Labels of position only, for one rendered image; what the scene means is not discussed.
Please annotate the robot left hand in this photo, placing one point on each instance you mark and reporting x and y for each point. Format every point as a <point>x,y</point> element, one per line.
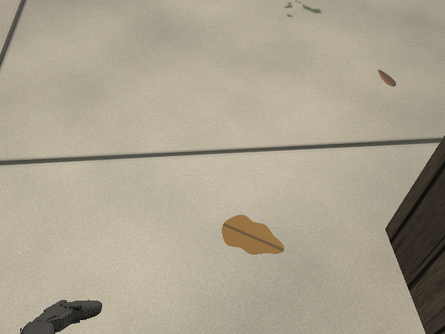
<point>60,315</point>

